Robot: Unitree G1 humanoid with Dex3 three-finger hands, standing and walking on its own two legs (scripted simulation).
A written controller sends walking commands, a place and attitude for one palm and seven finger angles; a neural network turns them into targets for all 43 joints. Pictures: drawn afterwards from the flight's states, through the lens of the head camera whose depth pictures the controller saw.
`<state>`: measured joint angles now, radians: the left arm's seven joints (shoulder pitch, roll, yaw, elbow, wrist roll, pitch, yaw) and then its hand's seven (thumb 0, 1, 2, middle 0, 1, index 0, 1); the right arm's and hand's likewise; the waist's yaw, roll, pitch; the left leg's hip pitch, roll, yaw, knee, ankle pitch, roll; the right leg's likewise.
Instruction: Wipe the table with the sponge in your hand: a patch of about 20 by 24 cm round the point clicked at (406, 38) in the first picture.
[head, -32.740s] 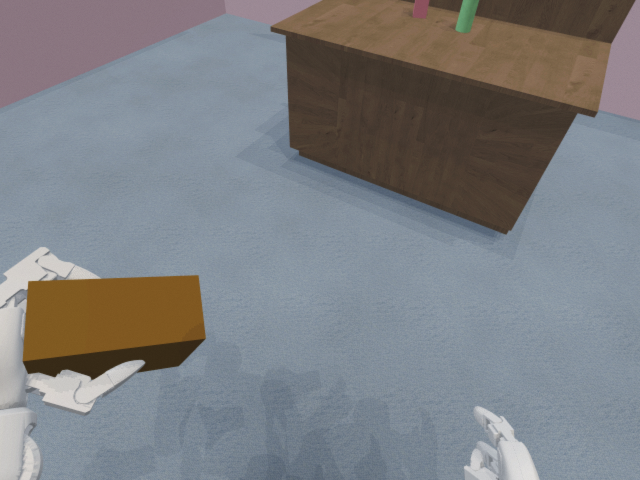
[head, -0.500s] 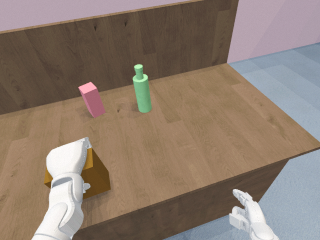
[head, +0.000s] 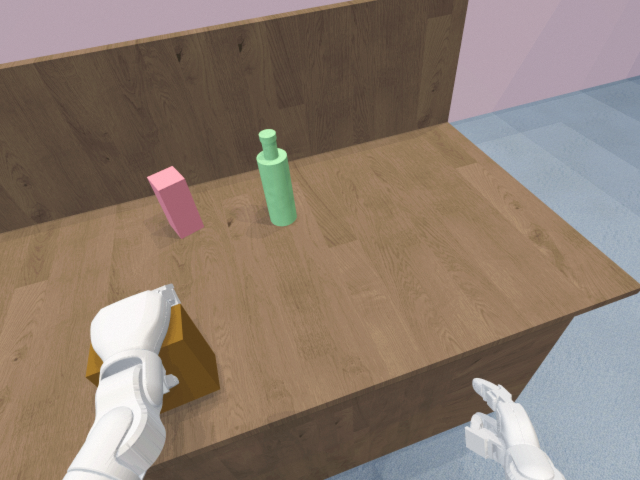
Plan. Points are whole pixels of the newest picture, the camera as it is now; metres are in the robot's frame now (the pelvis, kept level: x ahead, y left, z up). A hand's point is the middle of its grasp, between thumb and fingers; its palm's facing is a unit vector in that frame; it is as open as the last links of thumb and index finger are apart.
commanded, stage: move the sponge above the wiping area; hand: left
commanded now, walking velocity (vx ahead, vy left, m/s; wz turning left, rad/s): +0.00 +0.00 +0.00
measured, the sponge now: (166, 372) +0.24 +0.27 -0.02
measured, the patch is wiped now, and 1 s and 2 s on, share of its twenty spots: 0.00 0.00 0.00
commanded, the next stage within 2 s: lower the sponge onto the table in 0.28 s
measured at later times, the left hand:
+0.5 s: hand (163, 355) +0.25 +0.25 +0.03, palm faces -0.07 -0.16 -0.98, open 9.9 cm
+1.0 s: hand (158, 365) +0.24 +0.26 +0.01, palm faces -0.06 -0.12 -0.99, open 9.9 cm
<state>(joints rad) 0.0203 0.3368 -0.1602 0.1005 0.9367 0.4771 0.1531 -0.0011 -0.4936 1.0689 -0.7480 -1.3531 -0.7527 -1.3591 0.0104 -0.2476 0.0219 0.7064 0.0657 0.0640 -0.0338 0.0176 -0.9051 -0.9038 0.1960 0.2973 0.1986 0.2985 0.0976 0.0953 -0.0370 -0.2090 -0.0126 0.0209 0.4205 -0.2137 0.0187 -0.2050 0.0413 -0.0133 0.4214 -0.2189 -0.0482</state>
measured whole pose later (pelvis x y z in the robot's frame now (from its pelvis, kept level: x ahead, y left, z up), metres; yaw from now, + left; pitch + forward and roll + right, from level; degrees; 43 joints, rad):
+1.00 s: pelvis -0.01 +0.01 +0.00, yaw +0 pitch +0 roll +0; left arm 0.04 0.35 -0.17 0.15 0.98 0.33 0.16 0.00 -0.50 1.07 -0.75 -1.35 -0.76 -1.36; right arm 0.03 -0.24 0.01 0.70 0.05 0.04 -0.06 0.02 -0.90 -0.90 0.20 0.30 0.20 0.30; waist 0.11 0.07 -0.02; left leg -0.24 -0.01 0.01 0.46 -0.22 0.03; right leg -0.22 0.04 -0.02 0.44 -0.21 -0.04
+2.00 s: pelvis -0.01 +0.00 -0.01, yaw +1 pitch +3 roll +0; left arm -0.09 0.33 -0.15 0.35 0.99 0.39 0.23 0.00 -0.50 1.08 -0.75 -1.37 -0.75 -1.37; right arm 0.05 -0.25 0.01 0.70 0.07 0.09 -0.06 0.02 -0.91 -0.90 0.20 0.30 0.20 0.30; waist 0.09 0.06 -0.07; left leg -0.34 -0.01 0.00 0.53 -0.25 0.02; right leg -0.33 0.04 -0.03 0.52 -0.25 -0.05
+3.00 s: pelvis -0.01 +0.01 -0.02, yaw +1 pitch +12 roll -2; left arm -0.57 0.48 -0.03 0.90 1.02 0.21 0.25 0.01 -0.52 1.09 -0.77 -1.36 -0.77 -1.37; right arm 0.20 -0.27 -0.01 0.71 0.08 0.12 -0.06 0.01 -0.91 -0.90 0.20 0.30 0.20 0.30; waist 0.00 0.05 -0.12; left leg -0.59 0.00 -0.01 0.67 -0.28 0.03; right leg -0.55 0.05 -0.04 0.60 -0.26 -0.04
